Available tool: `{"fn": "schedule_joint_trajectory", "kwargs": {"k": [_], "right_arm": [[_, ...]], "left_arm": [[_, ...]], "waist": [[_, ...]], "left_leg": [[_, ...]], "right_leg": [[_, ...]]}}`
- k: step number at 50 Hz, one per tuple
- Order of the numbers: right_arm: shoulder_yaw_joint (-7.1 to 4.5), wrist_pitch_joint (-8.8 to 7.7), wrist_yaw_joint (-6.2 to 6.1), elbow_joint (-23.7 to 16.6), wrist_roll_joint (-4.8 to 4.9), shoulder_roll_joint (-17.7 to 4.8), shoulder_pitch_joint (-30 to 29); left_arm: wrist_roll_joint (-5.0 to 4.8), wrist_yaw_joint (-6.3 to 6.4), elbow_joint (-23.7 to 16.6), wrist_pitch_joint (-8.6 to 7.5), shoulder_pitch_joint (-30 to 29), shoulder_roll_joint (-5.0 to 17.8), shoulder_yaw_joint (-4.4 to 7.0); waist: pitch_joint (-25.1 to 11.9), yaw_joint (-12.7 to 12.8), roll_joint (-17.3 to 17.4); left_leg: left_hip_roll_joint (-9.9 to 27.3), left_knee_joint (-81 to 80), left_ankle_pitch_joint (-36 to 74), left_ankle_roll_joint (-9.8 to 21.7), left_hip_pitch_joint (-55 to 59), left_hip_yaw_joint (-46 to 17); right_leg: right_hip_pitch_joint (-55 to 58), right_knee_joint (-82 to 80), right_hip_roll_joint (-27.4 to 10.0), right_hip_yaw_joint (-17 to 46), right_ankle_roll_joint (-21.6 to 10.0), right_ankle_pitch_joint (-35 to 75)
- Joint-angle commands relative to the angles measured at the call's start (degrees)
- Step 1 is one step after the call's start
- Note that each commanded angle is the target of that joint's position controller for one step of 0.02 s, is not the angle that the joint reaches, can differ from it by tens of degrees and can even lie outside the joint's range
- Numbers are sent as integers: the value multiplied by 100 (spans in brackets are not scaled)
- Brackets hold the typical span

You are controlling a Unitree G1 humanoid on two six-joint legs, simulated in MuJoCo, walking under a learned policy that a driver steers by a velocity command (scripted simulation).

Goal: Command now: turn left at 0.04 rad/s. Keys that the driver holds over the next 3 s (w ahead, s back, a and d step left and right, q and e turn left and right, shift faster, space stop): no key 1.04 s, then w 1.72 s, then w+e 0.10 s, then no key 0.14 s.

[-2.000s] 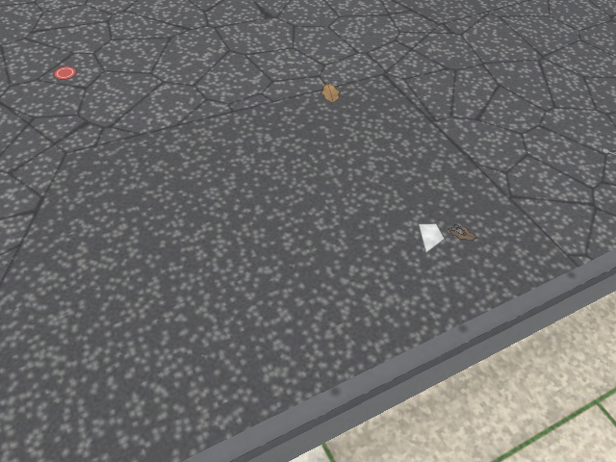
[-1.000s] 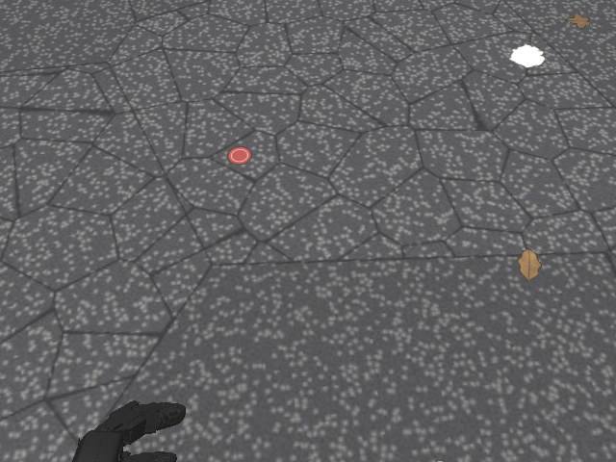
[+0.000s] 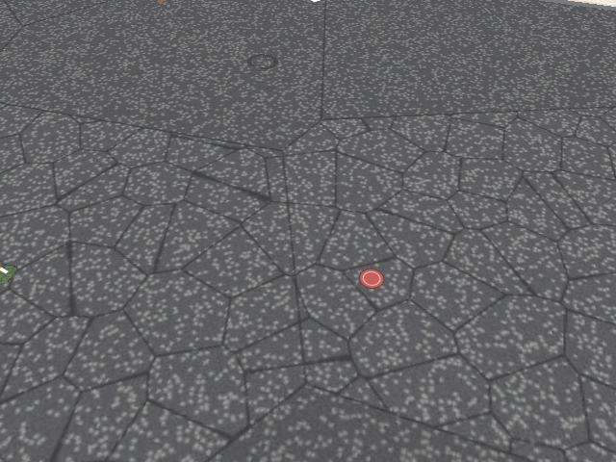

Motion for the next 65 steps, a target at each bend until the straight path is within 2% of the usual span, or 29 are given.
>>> {"fn": "schedule_joint_trajectory", "kwargs": {"k": [1,11,25,38,52,53,55,57,58,59,60,62,63,65], "right_arm": [[-170,-84,-32,-218,8,-605,78],[-191,-88,-87,203,21,-604,242],[-212,-51,-135,951,29,-567,521],[-150,-26,-157,1550,28,-362,731],[-86,-35,-178,1909,26,-142,959],[-71,-36,-173,1945,16,-95,1039],[-140,-16,-158,1949,-8,-241,1131],[-196,-4,-126,1901,-2,-340,1301],[-223,-28,-122,1929,20,-391,1506],[-281,-62,-126,1989,31,-506,1720],[-349,-98,-129,2000,20,-621,1711],[-411,-201,-93,1970,-27,-671,1714],[-430,-260,-73,1959,-39,-675,1667],[-445,-345,-50,1895,-5,-631,1478]], "left_arm": [[-8,45,-244,-71,-7,502,145],[-17,114,89,-30,-20,520,166],[-29,162,784,-1,10,490,130],[-38,197,1444,24,154,334,47],[-43,225,1887,35,318,142,-15],[-39,221,1925,40,365,100,-28],[-28,203,1900,71,313,232,33],[5,145,1776,75,137,255,75],[17,102,1662,36,-51,122,53],[47,53,1532,-30,-253,-49,19],[117,17,1408,-99,-420,-57,16],[94,-43,1234,-228,-575,161,94],[69,-78,1158,-287,-569,198,119],[-7,-136,1075,-367,-498,187,161]], "waist": [[52,-87,47],[-16,-82,19],[150,-117,41],[319,-121,40],[417,-118,61],[298,-129,57],[473,-173,113],[878,-313,313],[1057,-428,538],[1138,-518,885],[1287,-524,981],[1255,-499,640],[1259,-426,640],[1164,-261,644]], "left_leg": [[582,-481,582,255,-322,-559],[560,-537,966,211,-233,-480],[591,-724,985,220,-28,-448],[611,-819,882,227,-1,-405],[626,-836,857,232,-50,-379],[589,-913,377,250,-14,-375],[458,-853,-1092,402,-170,-415],[661,-1023,-2523,706,-316,-918],[941,-1302,-2916,894,-168,-1372],[1362,-1724,-3102,1116,89,-1945],[1768,-1934,-2901,1308,207,-2307],[1979,-1987,-2186,1445,473,-2367],[1966,-1891,-1769,1416,524,-2212],[1684,-1704,-1084,1205,352,-1650]], "right_leg": [[243,-431,-602,741,-22,45],[534,-337,-680,768,-82,664],[552,-478,-706,832,-107,634],[541,-581,-703,848,-95,470],[519,-567,-694,825,-80,422],[565,-622,-648,820,-87,-77],[245,-435,-440,752,-200,-1465],[-561,-4,-264,694,-315,-2594],[-1003,397,-143,514,-283,-2505],[-1335,1016,-5,102,-197,-1945],[-1602,1423,-167,-170,-146,-1465],[-1978,1863,-439,-106,-118,-1523],[-1961,1777,-541,-80,-124,-1550],[-1337,1207,-470,-247,-129,-1363]]}}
